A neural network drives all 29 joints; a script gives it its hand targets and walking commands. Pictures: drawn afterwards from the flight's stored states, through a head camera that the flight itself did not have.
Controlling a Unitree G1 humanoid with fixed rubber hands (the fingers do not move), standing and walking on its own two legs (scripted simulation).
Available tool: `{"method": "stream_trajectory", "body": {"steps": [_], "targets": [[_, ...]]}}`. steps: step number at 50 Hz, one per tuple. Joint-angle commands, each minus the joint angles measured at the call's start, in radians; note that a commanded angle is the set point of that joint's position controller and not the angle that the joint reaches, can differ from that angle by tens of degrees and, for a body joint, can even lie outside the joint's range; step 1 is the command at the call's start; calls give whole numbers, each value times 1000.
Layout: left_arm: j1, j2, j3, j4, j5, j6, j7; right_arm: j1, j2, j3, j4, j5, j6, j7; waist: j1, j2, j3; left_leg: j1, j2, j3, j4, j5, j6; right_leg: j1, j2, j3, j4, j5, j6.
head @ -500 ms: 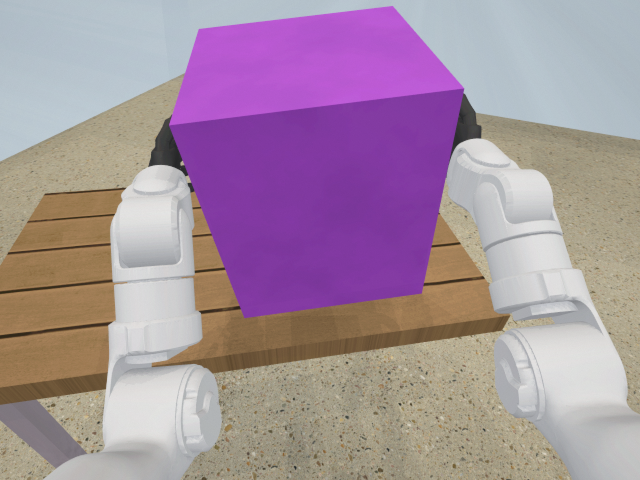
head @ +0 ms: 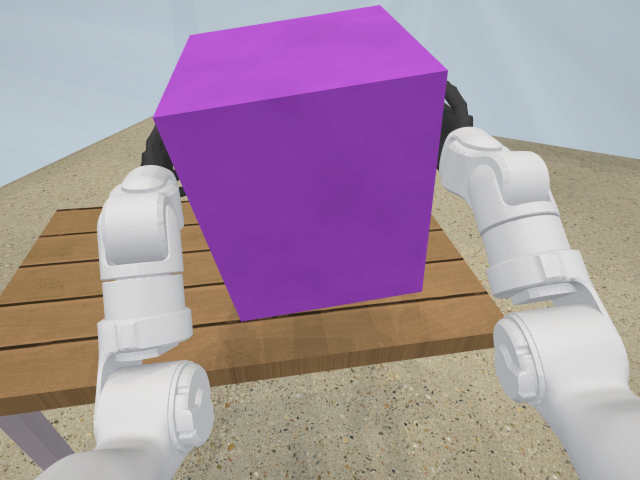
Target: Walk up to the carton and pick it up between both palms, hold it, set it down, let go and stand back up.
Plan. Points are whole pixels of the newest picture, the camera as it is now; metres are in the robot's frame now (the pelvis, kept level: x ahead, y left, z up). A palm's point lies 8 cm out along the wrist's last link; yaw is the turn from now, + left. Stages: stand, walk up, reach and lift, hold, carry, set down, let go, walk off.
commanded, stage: hold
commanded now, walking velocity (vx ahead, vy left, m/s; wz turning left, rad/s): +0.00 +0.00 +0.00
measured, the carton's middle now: (308, 166) +0.41 +0.00 +0.25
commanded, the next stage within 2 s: none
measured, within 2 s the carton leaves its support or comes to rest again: neither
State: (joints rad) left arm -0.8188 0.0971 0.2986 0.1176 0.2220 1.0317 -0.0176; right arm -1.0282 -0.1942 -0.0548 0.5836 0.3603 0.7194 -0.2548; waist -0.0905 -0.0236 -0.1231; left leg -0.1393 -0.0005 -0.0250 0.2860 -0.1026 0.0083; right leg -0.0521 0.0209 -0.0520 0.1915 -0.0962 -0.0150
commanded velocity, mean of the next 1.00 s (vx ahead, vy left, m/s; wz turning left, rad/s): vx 0.00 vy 0.00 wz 0.00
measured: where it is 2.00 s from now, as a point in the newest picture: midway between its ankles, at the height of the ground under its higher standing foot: outside the picture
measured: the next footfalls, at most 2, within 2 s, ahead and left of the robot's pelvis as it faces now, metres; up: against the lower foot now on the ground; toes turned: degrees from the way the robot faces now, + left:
none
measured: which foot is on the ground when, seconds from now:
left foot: down 0.00-1.00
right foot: down 0.00-1.00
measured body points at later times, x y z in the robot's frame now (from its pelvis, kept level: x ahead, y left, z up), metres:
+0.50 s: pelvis +0.00 +0.00 +0.00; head -0.08 +0.02 +0.44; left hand +0.37 +0.17 +0.29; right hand +0.39 -0.16 +0.32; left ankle +0.03 +0.11 -0.75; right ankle +0.01 -0.11 -0.75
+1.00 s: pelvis +0.00 +0.00 +0.00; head -0.08 +0.01 +0.44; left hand +0.37 +0.17 +0.29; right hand +0.39 -0.16 +0.32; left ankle +0.03 +0.11 -0.75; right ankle +0.01 -0.11 -0.75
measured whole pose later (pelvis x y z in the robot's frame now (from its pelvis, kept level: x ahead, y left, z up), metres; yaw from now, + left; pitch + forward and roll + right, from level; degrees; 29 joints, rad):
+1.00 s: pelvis +0.00 +0.00 +0.00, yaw +0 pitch -2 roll -1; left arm -0.87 0.12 0.30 0.20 0.21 1.03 -0.02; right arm -1.09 -0.23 -0.02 0.65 0.41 0.76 -0.29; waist -0.07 -0.01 -0.17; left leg -0.15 0.01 -0.04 0.32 -0.13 0.00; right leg -0.06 0.03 -0.05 0.21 -0.11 -0.02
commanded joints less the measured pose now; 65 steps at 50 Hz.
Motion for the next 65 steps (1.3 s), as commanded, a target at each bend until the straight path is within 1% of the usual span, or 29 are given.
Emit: {"method": "stream_trajectory", "body": {"steps": [1, 3, 5, 6, 8, 11, 13, 16, 19, 21, 25, 28, 33, 38, 42, 51, 57, 65], "targets": [[-1026, -465, -399, -235, -296, -163, -127, -809, 440, 194, -233, 123, -47, 121, 7, 101, -526, 162, -14, 22, 25, 108, -43, 40, 53, 6, 15, 40, 15], [-944, -441, -379, -197, -269, -140, -122, -763, 415, 237, -219, 158, -23, 105, 28, 85, -499, 186, -18, 17, 44, 228, -48, 83, 51, 15, 14, 131, 16], [-863, -410, -333, -148, -230, -117, -133, -716, 377, 245, -180, 180, -10, 86, 39, 67, -429, 189, -24, 15, 46, 287, -48, 96, 39, 20, 5, 181, 22], [-827, -398, -313, -124, -217, -107, -141, -707, 358, 238, -168, 185, -8, 78, 43, 59, -393, 180, -23, 11, 39, 284, -47, 97, 31, 22, -2, 178, 22], [-826, -383, -294, -102, -207, -100, -159, -704, 334, 210, -135, 181, -6, 74, 33, 51, -341, 152, -25, 12, 22, 239, -44, 80, 21, 24, -11, 145, 22], [-878, -398, -298, -129, -215, -108, -175, -729, 350, 174, -130, 178, -7, 82, 18, 57, -349, 130, -27, 12, 8, 188, -39, 74, 26, 28, -8, 110, 19], [-926, -408, -311, -176, -230, -118, -178, -753, 380, 170, -153, 184, -6, 87, 13, 63, -397, 147, -28, 10, 17, 210, -37, 76, 33, 30, -1, 126, 18], [-983, -414, -339, -242, -257, -130, -175, -790, 422, 190, -209, 199, -2, 88, 12, 68, -474, 190, -30, 8, 42, 277, -37, 79, 41, 32, 11, 175, 20], [-1002, -416, -353, -255, -270, -130, -169, -801, 435, 199, -230, 201, 4, 83, 12, 79, -492, 203, -31, 9, 53, 284, -39, 67, 40, 31, 13, 173, 20], [-1000, -417, -353, -233, -270, -127, -166, -801, 430, 193, -217, 193, 6, 81, 12, 85, -469, 184, -31, 10, 47, 239, -40, 52, 38, 28, 9, 133, 19], [-983, -417, -332, -151, -258, -125, -164, -804, 414, 170, -170, 170, 6, 80, 13, 80, -413, 123, -29, 12, 24, 127, -35, 40, 33, 25, 4, 55, 19], [-977, -412, -312, -108, -249, -131, -165, -808, 411, 162, -146, 165, 5, 78, 16, 71, -407, 99, -27, 10, 16, 101, -30, 48, 32, 24, 5, 44, 21], [-971, -403, -291, -94, -236, -142, -173, -805, 413, 168, -140, 174, 6, 73, 24, 60, -435, 116, -28, 3, 22, 158, -30, 65, 33, 26, 8, 87, 22], [-968, -402, -296, -125, -234, -144, -181, -795, 415, 177, -158, 185, 5, 71, 24, 61, -453, 147, -29, -1, 32, 220, -33, 71, 35, 28, 9, 128, 21], [-971, -408, -311, -159, -241, -141, -183, -794, 418, 181, -179, 189, 5, 71, 19, 67, -457, 163, -30, -1, 36, 241, -36, 67, 36, 28, 9, 140, 19], [-973, -416, -332, -179, -255, -131, -178, -795, 417, 180, -193, 188, 9, 70, 11, 82, -446, 161, -29, 2, 38, 217, -39, 54, 34, 29, 8, 120, 18], [-966, -414, -325, -160, -251, -130, -177, -794, 412, 178, -181, 186, 12, 69, 14, 79, -438, 148, -28, 1, 33, 199, -39, 56, 34, 29, 7, 109, 18], [-963, -410, -315, -153, -244, -132, -178, -794, 411, 181, -178, 190, 12, 70, 19, 70, -443, 151, -28, -1, 32, 211, -38, 61, 36, 29, 7, 117, 18]]}}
